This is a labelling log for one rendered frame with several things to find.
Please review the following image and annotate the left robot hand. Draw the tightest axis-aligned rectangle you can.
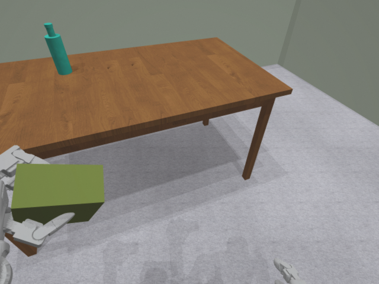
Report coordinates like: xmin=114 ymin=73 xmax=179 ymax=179
xmin=0 ymin=145 xmax=75 ymax=248

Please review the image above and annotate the right robot hand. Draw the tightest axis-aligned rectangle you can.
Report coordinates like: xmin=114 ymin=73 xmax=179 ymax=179
xmin=274 ymin=258 xmax=307 ymax=284

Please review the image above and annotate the robot left forearm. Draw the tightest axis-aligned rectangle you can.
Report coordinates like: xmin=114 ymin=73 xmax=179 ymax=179
xmin=0 ymin=240 xmax=13 ymax=284

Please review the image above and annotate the sponge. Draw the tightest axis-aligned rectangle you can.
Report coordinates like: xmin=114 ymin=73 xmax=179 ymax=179
xmin=11 ymin=164 xmax=105 ymax=225

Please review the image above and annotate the table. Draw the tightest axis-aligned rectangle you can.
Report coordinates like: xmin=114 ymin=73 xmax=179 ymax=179
xmin=0 ymin=37 xmax=293 ymax=257

